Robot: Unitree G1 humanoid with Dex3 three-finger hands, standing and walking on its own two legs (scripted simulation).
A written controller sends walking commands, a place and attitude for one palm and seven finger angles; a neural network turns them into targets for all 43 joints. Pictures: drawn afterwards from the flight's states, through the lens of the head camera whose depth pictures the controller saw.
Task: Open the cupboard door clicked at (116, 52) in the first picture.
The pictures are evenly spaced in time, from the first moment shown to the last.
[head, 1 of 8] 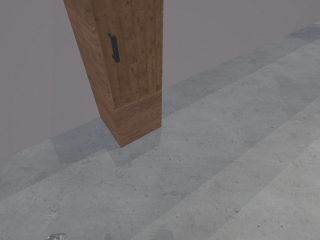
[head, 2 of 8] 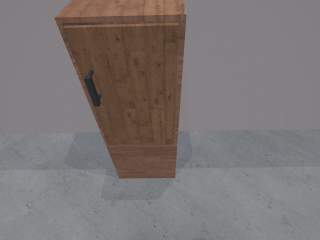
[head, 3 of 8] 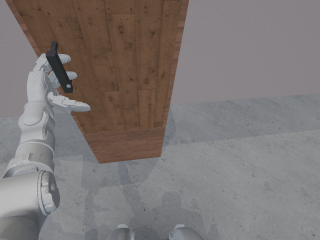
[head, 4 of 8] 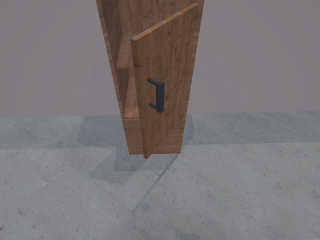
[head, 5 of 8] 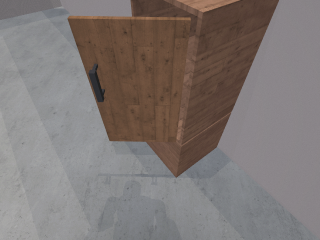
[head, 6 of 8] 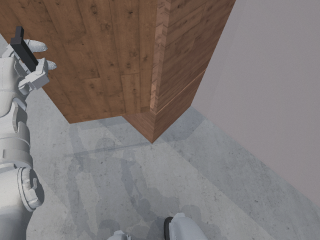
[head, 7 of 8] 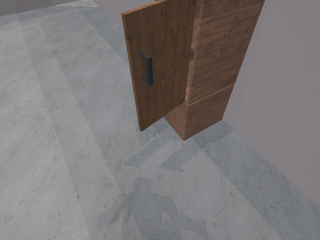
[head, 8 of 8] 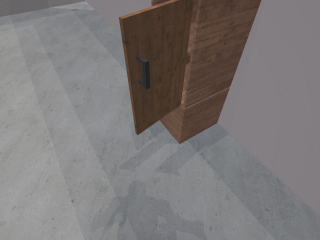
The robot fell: no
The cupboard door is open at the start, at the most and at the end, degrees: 0 101 100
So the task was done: yes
